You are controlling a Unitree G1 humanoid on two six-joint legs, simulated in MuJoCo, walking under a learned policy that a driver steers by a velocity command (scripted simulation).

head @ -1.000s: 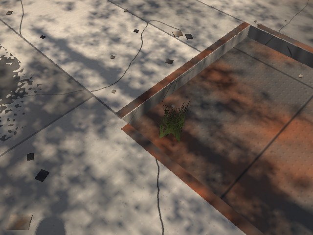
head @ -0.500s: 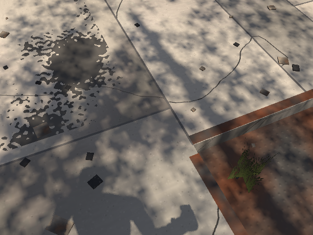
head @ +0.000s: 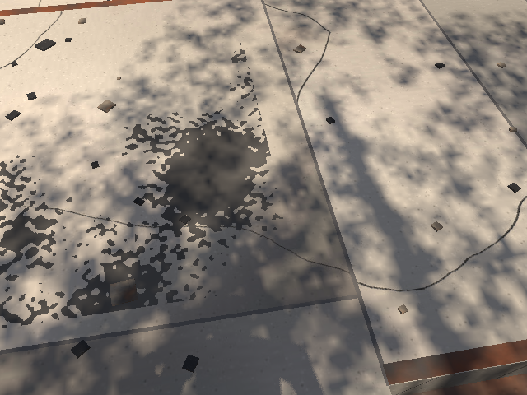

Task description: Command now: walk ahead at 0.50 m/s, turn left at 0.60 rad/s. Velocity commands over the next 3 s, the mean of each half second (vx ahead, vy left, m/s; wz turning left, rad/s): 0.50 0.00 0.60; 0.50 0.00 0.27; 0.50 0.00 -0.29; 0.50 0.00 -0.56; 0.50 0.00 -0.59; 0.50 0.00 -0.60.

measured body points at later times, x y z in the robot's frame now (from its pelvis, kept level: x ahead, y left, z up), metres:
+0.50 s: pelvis +0.26 +0.08 +0.00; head +0.30 +0.11 +0.44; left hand +0.27 +0.38 -0.12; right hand +0.51 -0.12 -0.09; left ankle +0.30 +0.17 -0.73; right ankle +0.19 -0.10 -0.63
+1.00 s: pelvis +0.56 +0.13 +0.00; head +0.59 +0.14 +0.45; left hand +0.60 +0.44 -0.09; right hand +0.72 -0.11 -0.13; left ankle +0.38 +0.20 -0.64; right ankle +0.66 +0.08 -0.73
